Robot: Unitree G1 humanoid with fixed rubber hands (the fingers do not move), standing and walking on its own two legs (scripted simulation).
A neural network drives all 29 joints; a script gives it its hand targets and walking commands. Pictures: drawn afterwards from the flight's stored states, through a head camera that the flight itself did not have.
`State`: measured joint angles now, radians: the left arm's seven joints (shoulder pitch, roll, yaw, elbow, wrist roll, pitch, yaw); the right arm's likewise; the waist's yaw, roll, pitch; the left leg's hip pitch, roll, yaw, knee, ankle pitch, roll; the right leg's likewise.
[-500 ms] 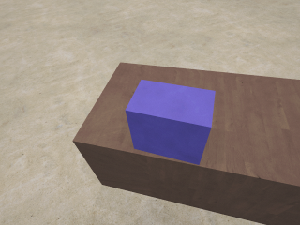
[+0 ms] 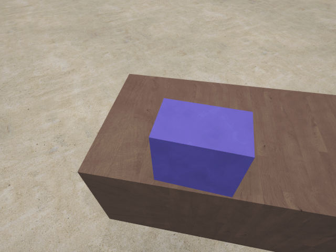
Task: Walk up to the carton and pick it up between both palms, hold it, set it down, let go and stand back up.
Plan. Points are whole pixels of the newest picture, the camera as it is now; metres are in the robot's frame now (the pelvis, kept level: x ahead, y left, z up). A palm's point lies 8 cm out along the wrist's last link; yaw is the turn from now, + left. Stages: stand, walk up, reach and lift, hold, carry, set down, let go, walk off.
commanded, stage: walk up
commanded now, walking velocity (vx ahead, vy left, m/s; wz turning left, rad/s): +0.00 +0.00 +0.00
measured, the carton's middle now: (198, 148) +0.45 -0.08 -0.10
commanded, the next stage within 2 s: none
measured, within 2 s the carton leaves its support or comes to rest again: neither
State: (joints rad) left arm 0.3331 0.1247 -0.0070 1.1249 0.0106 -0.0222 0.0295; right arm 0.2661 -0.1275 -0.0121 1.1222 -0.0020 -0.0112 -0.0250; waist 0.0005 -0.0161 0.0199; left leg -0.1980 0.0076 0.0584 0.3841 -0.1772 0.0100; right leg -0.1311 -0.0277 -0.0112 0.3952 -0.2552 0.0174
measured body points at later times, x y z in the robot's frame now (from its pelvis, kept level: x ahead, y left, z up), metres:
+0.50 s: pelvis +0.01 -0.03 +0.00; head +0.03 -0.02 +0.44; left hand +0.00 +0.21 -0.17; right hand -0.01 -0.26 -0.16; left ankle +0.02 +0.11 -0.74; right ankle -0.04 -0.13 -0.70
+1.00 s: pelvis +0.02 -0.04 +0.01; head +0.05 -0.09 +0.45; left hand +0.01 +0.19 -0.12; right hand +0.00 -0.29 -0.17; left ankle +0.03 +0.14 -0.68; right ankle -0.01 -0.17 -0.74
